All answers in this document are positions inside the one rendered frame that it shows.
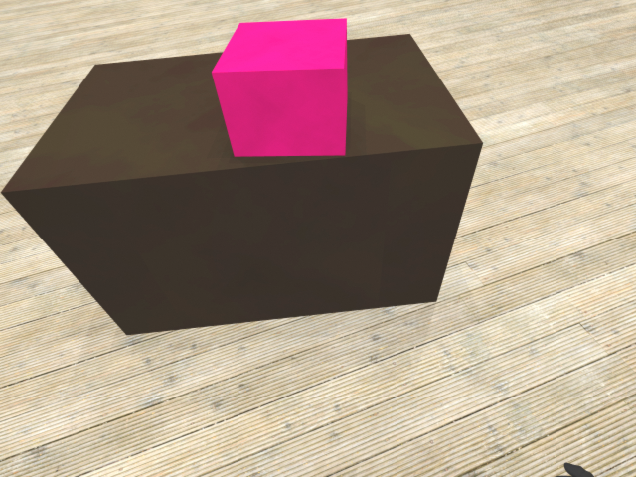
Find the pedestal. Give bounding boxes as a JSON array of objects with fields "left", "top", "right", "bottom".
[{"left": 1, "top": 34, "right": 483, "bottom": 335}]

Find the carton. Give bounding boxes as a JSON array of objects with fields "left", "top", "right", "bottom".
[{"left": 212, "top": 18, "right": 348, "bottom": 157}]

